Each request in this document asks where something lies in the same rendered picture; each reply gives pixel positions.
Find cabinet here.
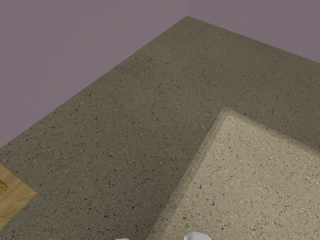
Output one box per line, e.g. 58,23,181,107
0,162,38,229

